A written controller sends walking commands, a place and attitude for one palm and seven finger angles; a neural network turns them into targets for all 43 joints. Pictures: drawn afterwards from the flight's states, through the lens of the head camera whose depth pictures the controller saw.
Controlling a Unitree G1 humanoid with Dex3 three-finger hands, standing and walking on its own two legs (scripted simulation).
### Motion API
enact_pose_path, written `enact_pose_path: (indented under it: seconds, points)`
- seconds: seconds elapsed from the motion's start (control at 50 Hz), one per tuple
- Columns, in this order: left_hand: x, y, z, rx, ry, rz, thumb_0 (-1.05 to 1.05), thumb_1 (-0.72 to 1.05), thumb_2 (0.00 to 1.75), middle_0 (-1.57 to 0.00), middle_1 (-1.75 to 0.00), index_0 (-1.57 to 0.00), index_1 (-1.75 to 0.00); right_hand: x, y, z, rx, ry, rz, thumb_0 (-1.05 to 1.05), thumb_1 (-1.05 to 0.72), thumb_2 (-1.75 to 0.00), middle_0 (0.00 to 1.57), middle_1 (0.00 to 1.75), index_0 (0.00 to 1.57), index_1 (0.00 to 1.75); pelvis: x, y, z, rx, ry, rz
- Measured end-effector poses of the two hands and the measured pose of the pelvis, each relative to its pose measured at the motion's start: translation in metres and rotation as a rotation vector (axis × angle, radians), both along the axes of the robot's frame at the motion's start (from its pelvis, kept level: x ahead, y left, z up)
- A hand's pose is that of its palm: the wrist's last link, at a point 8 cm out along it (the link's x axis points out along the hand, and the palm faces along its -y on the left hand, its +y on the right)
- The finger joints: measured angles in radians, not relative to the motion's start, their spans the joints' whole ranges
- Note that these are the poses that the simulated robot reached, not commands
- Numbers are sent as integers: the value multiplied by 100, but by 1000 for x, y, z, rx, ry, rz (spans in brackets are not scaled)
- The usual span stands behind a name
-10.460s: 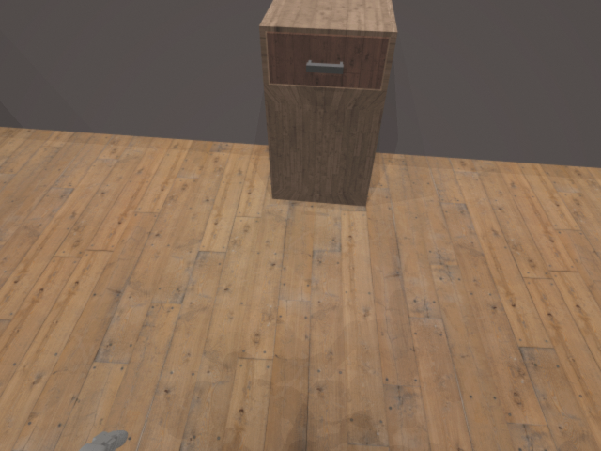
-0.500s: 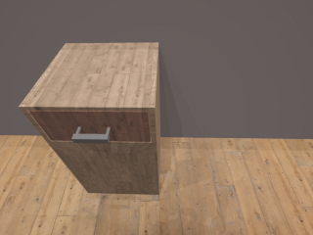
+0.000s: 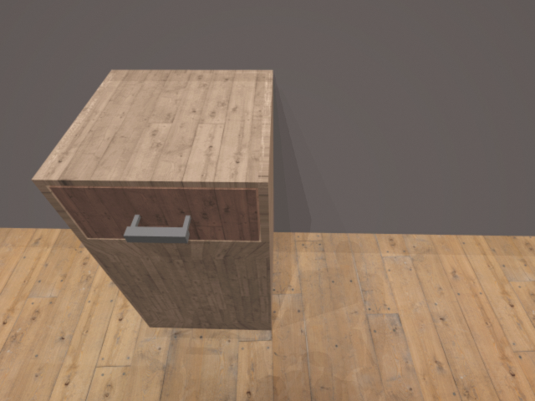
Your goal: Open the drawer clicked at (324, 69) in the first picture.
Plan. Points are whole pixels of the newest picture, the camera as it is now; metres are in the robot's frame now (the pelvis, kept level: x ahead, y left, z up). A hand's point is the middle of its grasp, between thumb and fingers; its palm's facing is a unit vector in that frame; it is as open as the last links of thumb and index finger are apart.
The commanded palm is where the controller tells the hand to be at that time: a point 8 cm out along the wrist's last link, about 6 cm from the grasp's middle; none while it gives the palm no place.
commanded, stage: shuffle to correct the standing spot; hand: left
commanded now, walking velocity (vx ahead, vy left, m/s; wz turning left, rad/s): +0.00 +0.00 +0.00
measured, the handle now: (159, 227) +0.46 +0.27 -0.08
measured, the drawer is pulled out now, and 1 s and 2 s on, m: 0.00 0.00 0.00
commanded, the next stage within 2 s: come to a stop and stand still in 0.30 s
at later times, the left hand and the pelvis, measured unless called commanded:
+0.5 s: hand out of the picture -0.03 +0.22 -0.18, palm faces +0.08 -0.96 -0.25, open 7.3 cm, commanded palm none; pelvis -0.05 +0.03 -0.01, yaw +1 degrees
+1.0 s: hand out of the picture -0.06 +0.17 -0.17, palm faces -0.01 -0.98 -0.22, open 7.3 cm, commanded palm none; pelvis -0.04 +0.01 -0.01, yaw -1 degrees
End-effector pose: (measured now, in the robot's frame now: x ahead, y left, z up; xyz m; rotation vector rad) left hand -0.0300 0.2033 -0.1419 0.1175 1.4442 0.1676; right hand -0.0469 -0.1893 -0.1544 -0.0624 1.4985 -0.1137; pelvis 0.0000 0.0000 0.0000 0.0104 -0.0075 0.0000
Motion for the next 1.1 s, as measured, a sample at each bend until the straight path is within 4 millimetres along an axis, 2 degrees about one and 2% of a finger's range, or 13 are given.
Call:
enact_pose_path:
  seconds: [0.24,0.38,0.48,0.56,0.62,0.76,0.88,1.0,1.1]
  points:
    - [3,11,2,31,-10,0,1,92,90,-20,-29,-20,-30,8,1,-3,1,-21,-2,0,-90,-90,20,30,19,30,-5,4,-2,10,4,-5]
    - [3,32,1,75,-53,10,1,92,90,-20,-30,-20,-30,13,-9,-10,-27,-47,11,0,-90,-90,20,30,19,30,-24,11,-7,10,2,8]
    - [-3,54,-3,82,-86,19,1,91,90,-21,-30,-20,-30,16,-11,-2,-72,-80,28,0,-91,-90,20,30,19,30,-44,24,-7,13,1,18]
    - [-5,72,-15,61,-100,6,1,91,90,-20,-29,-20,-30,7,-3,2,-109,-136,22,0,-91,-90,19,30,19,30,-53,38,-14,8,-2,13]
    - [-5,75,-13,46,-104,-4,1,91,90,-20,-29,-20,-30,-7,10,6,-100,-129,17,0,-91,-90,19,30,19,30,-54,43,-9,16,-5,8]
    - [-12,66,1,38,-83,-24,1,93,90,-20,-29,-20,-30,-31,33,1,-17,-63,1,0,-90,-90,20,30,20,30,-49,41,-2,17,26,6]
    - [-20,41,3,64,-28,-41,1,93,90,-20,-29,-20,-30,-43,26,-14,39,-2,-38,0,-90,-90,20,30,20,30,-45,22,-9,25,36,-15]
    - [-28,12,6,36,-10,-58,1,92,90,-20,-29,-20,-30,-20,-3,-10,6,-25,-36,1,-92,-90,20,30,20,30,-40,12,-5,-4,45,-25]
    - [-25,3,1,9,-29,-56,1,92,90,-21,-30,-20,-30,18,-25,-4,-56,-132,-24,2,-92,-90,20,30,19,30,-34,8,-5,-5,31,-32]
